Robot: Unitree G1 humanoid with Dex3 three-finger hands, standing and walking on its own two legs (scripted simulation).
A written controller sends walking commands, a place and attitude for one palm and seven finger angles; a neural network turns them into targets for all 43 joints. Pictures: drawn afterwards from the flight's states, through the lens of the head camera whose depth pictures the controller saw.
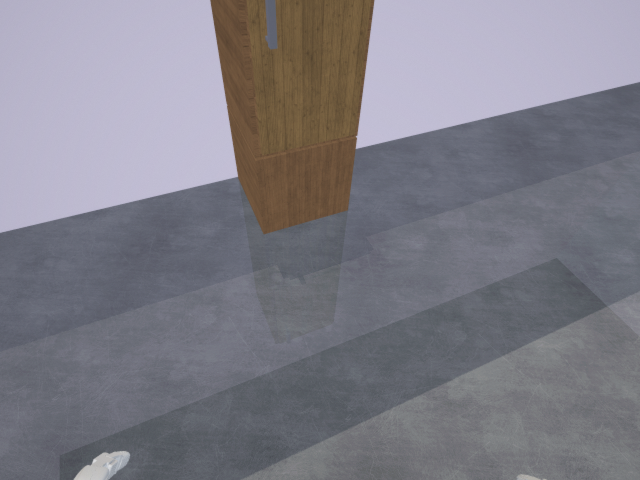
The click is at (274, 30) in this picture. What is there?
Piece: cupboard door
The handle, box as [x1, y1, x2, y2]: [265, 0, 277, 48]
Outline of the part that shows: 265,0 267,21 267,35 265,36 265,39 268,42 268,46 270,48 277,48 275,3 274,0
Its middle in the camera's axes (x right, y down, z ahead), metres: -0.14 -0.57 +1.00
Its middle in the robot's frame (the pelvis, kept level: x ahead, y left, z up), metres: +1.14 +0.20 +0.10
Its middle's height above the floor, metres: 0.87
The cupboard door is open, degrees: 0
